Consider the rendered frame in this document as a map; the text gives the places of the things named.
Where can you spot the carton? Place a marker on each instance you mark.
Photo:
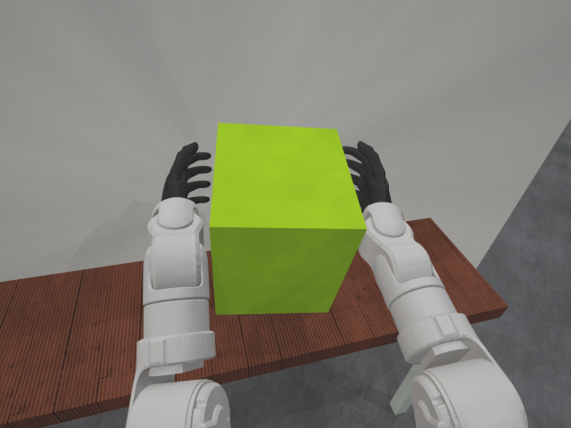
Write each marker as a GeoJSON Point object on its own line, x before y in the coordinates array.
{"type": "Point", "coordinates": [285, 219]}

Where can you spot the left robot hand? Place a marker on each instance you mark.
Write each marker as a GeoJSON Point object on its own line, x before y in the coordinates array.
{"type": "Point", "coordinates": [176, 182]}

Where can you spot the left robot upper arm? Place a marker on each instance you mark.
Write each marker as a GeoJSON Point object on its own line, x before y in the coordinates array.
{"type": "Point", "coordinates": [187, 404]}

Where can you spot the table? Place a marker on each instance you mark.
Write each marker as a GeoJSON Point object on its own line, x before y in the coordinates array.
{"type": "Point", "coordinates": [68, 341]}

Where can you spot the right robot upper arm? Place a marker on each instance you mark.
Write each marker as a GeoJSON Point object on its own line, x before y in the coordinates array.
{"type": "Point", "coordinates": [468, 394]}

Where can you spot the right robot hand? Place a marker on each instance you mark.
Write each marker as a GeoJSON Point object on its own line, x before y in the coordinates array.
{"type": "Point", "coordinates": [372, 184]}

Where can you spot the robot right forearm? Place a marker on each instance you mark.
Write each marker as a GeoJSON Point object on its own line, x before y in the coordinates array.
{"type": "Point", "coordinates": [431, 331]}

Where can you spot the robot left forearm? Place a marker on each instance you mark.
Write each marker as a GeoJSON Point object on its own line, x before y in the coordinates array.
{"type": "Point", "coordinates": [177, 336]}

